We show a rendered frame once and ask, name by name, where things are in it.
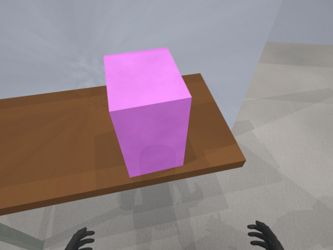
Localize table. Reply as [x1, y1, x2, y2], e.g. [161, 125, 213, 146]
[0, 73, 246, 250]

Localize right robot hand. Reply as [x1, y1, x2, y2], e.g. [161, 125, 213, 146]
[247, 220, 284, 250]

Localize left robot hand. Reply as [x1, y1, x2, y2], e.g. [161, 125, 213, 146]
[65, 227, 95, 250]

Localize carton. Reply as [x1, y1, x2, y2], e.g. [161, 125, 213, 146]
[104, 47, 192, 178]

